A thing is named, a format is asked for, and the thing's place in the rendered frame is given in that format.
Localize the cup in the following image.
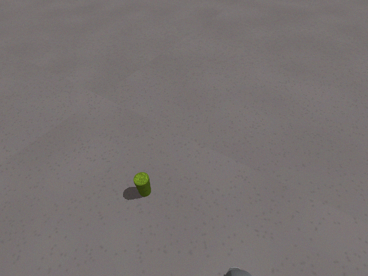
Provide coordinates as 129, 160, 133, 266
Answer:
133, 172, 151, 197

